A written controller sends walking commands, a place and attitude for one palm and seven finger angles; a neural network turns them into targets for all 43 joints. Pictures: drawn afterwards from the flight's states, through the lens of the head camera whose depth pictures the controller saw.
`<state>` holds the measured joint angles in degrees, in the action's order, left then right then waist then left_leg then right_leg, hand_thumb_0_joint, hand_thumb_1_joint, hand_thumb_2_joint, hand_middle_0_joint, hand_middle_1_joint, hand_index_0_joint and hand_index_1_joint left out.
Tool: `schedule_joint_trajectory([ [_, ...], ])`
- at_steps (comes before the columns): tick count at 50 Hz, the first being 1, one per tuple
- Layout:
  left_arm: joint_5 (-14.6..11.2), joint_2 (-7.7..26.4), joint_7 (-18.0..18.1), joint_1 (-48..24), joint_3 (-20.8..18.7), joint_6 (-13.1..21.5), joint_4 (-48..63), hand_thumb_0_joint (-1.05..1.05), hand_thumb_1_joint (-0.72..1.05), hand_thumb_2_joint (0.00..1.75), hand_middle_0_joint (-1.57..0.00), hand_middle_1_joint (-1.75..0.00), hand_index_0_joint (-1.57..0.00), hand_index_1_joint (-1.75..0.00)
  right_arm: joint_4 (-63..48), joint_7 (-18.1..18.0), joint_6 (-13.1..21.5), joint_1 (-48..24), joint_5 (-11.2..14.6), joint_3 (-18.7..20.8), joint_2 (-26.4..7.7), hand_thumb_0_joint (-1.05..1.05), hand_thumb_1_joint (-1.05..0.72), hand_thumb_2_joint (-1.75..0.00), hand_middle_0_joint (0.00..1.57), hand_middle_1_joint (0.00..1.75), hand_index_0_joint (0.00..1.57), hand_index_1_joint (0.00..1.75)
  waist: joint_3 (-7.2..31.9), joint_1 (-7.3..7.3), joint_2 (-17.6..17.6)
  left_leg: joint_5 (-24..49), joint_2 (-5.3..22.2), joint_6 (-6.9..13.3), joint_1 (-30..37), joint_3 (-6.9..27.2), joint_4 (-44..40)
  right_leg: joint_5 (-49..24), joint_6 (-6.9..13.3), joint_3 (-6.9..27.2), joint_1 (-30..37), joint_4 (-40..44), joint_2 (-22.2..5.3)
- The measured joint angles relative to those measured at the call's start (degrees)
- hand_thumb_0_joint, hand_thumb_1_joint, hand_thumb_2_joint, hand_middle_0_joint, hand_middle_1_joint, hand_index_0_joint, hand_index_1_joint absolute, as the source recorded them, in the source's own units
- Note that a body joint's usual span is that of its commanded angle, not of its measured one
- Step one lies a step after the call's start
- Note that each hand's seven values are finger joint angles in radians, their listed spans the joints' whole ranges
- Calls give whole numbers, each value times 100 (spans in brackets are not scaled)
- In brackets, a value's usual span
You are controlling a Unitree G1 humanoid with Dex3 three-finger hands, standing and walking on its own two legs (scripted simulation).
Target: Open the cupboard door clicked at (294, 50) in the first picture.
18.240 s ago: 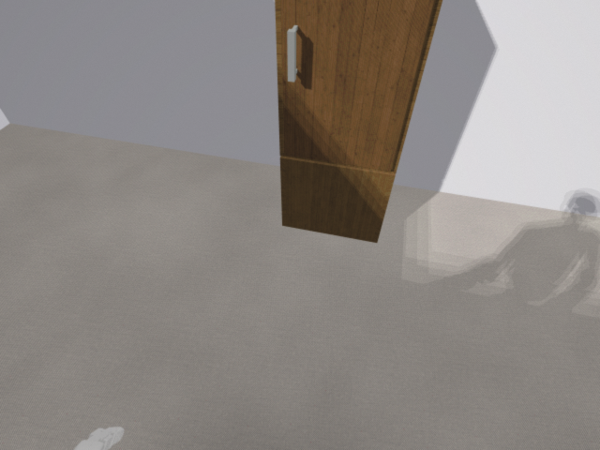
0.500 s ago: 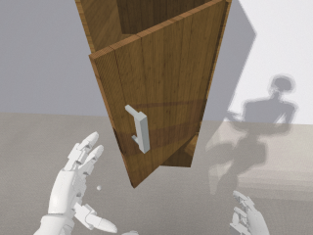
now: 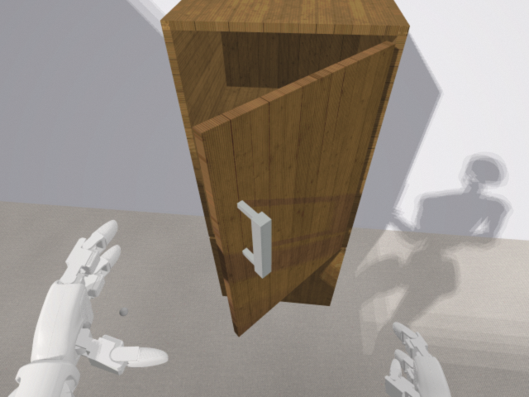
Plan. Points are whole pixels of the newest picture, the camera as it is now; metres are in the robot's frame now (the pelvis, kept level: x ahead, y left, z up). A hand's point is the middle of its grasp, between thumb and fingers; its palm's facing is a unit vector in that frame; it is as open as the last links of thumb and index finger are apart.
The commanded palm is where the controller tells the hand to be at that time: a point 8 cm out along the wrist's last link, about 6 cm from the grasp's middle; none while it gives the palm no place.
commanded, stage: draw the hand back to the body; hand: left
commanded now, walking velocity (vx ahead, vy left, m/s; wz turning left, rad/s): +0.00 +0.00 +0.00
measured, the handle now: (254, 240) +0.35 +0.06 +0.06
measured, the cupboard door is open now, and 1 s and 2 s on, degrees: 48 48 48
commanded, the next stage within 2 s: step back with the hand held close in 0.94 s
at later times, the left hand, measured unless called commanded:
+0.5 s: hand (59, 263) +0.22 +0.26 +0.17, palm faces +0.40 -0.82 -0.41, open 9.8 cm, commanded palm +0.17 +0.30 +0.19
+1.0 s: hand (62, 264) +0.21 +0.25 +0.18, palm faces +0.44 -0.80 -0.40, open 7.4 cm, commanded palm +0.16 +0.29 +0.19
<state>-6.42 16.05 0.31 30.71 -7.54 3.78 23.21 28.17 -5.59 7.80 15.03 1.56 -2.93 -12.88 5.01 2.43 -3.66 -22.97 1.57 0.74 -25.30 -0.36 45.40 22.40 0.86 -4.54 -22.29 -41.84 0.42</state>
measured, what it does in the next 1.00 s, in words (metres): stands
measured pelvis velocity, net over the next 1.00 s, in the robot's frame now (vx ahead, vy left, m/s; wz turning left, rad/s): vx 0.01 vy -0.01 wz -0.03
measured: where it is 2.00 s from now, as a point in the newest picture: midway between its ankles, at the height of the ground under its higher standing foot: outside the picture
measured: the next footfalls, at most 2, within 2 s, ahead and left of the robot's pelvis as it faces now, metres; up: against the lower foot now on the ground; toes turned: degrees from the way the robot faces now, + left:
none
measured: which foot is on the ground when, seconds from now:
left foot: down 0.00-1.00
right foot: down 0.00-1.00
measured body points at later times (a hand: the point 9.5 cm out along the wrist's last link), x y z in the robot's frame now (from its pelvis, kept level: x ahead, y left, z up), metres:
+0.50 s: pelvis +0.02 +0.01 +0.03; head +0.00 -0.01 +0.48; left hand +0.19 +0.30 +0.19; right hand +0.20 -0.21 -0.05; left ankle +0.01 +0.11 -0.71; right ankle -0.01 -0.11 -0.71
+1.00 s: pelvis +0.01 -0.01 +0.03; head -0.01 -0.04 +0.48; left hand +0.18 +0.29 +0.20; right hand +0.19 -0.24 -0.06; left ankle +0.01 +0.11 -0.71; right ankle -0.01 -0.11 -0.71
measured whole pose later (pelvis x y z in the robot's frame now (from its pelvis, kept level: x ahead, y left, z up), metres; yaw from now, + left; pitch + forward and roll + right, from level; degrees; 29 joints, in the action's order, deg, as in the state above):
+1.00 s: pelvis +0.01 -0.01 +0.03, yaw -2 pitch -5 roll -1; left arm -3.1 18.6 6.7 26.5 -18.8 4.5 20.5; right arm 37.4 -4.3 6.2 11.2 -0.1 -0.9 -13.1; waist -1.4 3.8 -4.2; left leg -13.6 1.8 -0.1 -4.4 -2.4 22.6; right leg 13.0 1.5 -2.6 -2.6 -20.1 1.4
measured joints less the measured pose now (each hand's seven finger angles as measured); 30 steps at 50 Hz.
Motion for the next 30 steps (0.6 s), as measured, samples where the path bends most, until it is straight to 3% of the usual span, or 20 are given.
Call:
schedule_joint_trajectory([
  [4,273,-13,396,66,52,-117,62,-1,-22,41,-17,-30,-16,-30,124,-30,-53,-18,-52,-30,24,1,-90,-90,20,30,20,30,-139,7,2,162,-46,47,373,-75,-413,-175,-46,70,345,393,-33],
  [9,407,98,607,71,-57,-151,89,-1,-6,48,-18,-30,-17,-30,339,-31,-60,-29,-88,-66,43,1,-90,-90,20,30,20,30,-269,27,9,335,-114,86,845,-154,-900,-338,-94,145,774,825,-86],
  [19,431,215,689,-132,-591,-83,23,0,29,63,-19,-30,-18,-31,624,74,-83,-188,-134,-23,45,1,-90,-90,20,30,21,30,-425,80,2,598,-172,108,1562,-259,-1658,-605,-136,247,1430,1523,-118],
  [30,372,371,693,-392,-1185,-45,-67,1,67,80,-21,-30,-20,-31,762,137,-151,-365,-160,114,-16,1,-90,-90,20,30,21,30,-514,162,15,778,-132,53,1931,-260,-2084,-792,-87,248,1798,1959,-61],
])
